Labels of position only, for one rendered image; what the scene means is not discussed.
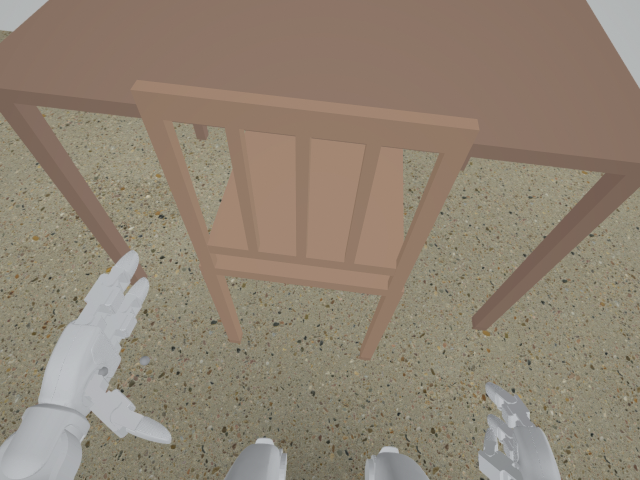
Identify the robot right shin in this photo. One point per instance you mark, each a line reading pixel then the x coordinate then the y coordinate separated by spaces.
pixel 389 449

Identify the right robot hand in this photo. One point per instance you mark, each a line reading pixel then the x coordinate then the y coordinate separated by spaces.
pixel 526 446

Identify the left robot thigh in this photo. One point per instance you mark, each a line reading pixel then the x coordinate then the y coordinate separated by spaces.
pixel 259 462

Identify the robot left forearm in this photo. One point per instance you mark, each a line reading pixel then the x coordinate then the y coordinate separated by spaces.
pixel 46 446

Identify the table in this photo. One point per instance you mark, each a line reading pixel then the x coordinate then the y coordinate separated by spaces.
pixel 542 77

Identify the left robot hand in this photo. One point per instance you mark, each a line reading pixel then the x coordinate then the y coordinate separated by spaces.
pixel 90 343

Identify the chair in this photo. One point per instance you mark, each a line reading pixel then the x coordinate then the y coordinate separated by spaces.
pixel 304 211

